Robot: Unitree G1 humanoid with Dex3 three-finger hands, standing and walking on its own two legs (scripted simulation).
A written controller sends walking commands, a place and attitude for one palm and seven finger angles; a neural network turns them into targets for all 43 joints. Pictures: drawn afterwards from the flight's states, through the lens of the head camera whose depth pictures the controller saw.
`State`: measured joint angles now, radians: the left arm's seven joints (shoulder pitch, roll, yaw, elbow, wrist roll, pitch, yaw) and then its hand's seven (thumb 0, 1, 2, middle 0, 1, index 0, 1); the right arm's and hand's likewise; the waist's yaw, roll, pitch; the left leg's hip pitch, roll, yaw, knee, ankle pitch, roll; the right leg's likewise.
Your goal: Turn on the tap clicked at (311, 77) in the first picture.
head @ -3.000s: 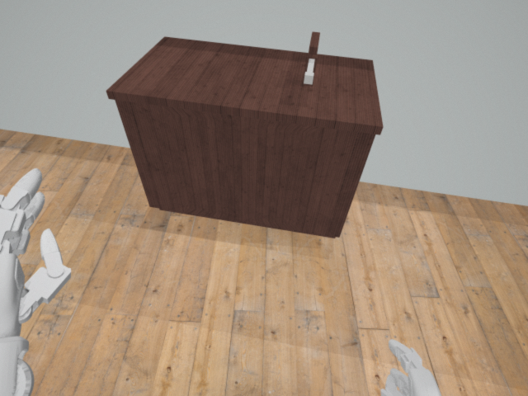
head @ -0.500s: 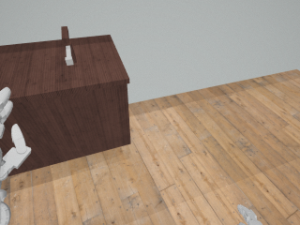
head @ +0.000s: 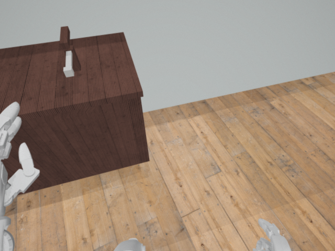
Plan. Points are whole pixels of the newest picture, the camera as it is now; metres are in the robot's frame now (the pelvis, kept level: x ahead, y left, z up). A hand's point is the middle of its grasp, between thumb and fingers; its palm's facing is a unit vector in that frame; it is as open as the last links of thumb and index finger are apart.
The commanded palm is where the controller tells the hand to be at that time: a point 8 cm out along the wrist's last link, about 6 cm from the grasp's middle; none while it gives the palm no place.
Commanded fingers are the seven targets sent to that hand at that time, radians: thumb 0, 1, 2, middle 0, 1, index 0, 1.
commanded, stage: take the last steps up to it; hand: left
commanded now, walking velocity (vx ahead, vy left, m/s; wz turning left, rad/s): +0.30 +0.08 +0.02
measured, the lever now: (68, 71) +0.67 +0.41 +0.02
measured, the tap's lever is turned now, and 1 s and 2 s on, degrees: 0 0 0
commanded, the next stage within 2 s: come to a stop and stand still in 0.84 s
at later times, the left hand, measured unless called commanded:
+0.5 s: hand (61, 114) +0.34 +0.24 +0.17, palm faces +0.43 -0.77 -0.47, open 7.4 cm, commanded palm +0.28 +0.28 +0.18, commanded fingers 0.00 0.90 0.90 -0.20 -0.30 -0.20 -0.30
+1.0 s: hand (76, 74) +0.45 +0.25 +0.18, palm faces +0.39 -0.83 -0.39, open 7.4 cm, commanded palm +0.39 +0.29 +0.18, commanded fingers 0.00 0.90 0.90 -0.20 -0.30 -0.20 -0.30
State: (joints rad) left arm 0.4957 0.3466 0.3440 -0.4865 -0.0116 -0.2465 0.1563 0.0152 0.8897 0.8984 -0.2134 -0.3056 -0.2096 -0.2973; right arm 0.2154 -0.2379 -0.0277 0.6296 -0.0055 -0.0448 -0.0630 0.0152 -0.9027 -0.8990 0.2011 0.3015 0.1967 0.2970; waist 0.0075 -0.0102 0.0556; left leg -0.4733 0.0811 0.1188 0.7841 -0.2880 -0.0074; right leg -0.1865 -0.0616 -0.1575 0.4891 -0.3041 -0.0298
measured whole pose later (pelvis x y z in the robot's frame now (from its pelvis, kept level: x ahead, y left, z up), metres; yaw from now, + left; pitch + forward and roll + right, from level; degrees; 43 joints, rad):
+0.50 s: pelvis +0.12 +0.00 -0.02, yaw +0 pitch +0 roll +0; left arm 0.45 0.38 0.37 -0.45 -0.01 -0.21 0.16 0.01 0.89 0.90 -0.21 -0.31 -0.21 -0.30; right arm 0.24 -0.15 0.02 0.64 0.00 -0.09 -0.06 0.01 -0.90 -0.90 0.21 0.30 0.20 0.30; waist 0.02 0.05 0.03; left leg -0.27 0.10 0.13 0.69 -0.39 0.00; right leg -0.33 -0.05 -0.17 0.59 -0.27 -0.01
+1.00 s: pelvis +0.23 +0.01 +0.00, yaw -1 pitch +0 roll +0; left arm 0.45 0.37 0.37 -0.53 -0.03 -0.22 0.16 0.02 0.89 0.90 -0.21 -0.30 -0.20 -0.30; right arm 0.19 -0.15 0.01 0.59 0.00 -0.08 -0.04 0.01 -0.90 -0.90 0.20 0.30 0.19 0.30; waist -0.01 -0.01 0.03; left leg -0.28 0.08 0.15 0.53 -0.25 0.01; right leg -0.41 -0.05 -0.10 0.91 -0.44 0.02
